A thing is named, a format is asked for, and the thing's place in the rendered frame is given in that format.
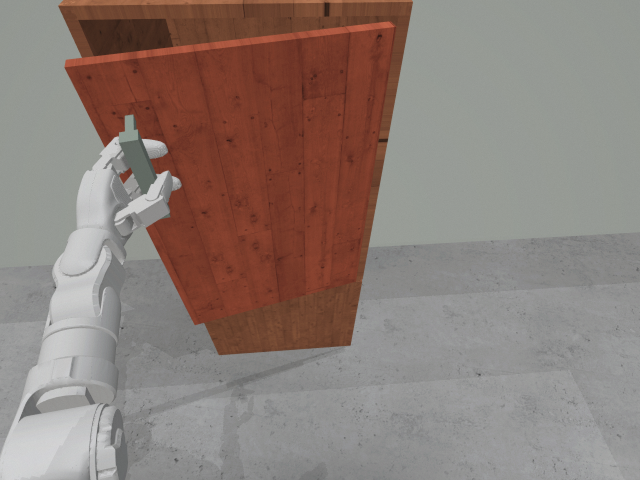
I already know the handle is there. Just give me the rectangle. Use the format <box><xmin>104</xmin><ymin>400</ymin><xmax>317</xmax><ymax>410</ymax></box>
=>
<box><xmin>119</xmin><ymin>114</ymin><xmax>170</xmax><ymax>219</ymax></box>

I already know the robot left forearm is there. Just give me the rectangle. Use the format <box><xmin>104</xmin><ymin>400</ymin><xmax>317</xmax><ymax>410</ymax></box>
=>
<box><xmin>0</xmin><ymin>228</ymin><xmax>127</xmax><ymax>480</ymax></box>

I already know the left robot upper arm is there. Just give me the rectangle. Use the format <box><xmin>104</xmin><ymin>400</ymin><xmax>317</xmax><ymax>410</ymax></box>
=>
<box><xmin>2</xmin><ymin>403</ymin><xmax>128</xmax><ymax>480</ymax></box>

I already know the cupboard door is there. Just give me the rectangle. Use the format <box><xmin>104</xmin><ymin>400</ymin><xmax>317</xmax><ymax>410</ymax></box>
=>
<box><xmin>64</xmin><ymin>21</ymin><xmax>396</xmax><ymax>325</ymax></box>

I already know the robot left hand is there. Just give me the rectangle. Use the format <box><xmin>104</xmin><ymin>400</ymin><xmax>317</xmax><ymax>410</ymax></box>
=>
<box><xmin>76</xmin><ymin>136</ymin><xmax>182</xmax><ymax>246</ymax></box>

